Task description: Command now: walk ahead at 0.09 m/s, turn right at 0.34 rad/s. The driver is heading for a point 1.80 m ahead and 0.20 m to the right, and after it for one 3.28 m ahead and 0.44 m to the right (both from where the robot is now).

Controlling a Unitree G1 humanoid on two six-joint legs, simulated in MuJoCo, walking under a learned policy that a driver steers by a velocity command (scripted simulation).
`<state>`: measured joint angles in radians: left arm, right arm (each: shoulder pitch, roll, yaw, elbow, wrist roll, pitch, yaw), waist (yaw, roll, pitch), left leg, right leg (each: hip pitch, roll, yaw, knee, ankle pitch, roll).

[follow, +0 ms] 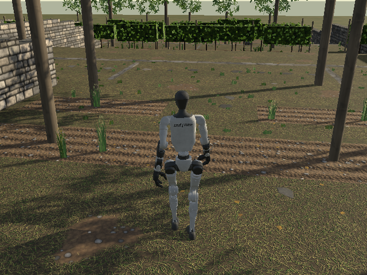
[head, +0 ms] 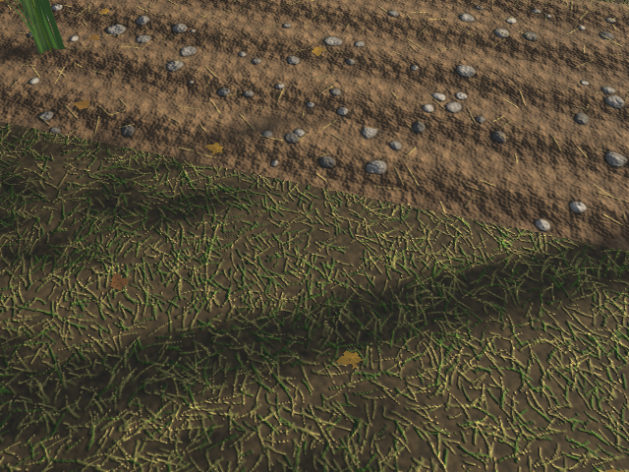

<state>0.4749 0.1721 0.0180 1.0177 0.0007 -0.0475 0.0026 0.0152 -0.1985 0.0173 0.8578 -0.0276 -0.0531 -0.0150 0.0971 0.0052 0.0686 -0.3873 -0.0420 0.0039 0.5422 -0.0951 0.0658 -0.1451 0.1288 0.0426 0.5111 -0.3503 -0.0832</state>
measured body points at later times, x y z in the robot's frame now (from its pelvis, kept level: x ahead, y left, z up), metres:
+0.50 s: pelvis -0.02 -0.05 +0.01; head -0.02 -0.08 +0.46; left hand +0.14 +0.19 -0.10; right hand -0.02 -0.33 -0.14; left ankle +0.05 +0.08 -0.68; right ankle -0.04 -0.12 -0.73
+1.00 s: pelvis -0.04 -0.03 +0.00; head -0.02 +0.00 +0.45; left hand +0.06 +0.24 -0.15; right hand +0.02 -0.30 -0.12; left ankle -0.07 +0.05 -0.73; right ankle -0.05 -0.13 -0.71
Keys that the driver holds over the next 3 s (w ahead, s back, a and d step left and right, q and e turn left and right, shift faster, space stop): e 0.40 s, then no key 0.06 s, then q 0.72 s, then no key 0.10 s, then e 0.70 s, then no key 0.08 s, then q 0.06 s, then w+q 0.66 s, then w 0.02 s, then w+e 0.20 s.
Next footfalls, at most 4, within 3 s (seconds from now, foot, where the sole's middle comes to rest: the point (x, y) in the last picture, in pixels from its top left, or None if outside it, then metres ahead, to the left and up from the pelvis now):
0.38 right None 0.00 -0.13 -0.77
0.96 left None -0.03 0.05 -0.77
1.48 right None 0.02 -0.15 -0.77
2.04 right None -0.03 -0.16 -0.77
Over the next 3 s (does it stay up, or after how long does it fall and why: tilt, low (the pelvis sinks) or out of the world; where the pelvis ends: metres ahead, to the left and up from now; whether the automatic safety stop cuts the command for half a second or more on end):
stays up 0.26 0.01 0.01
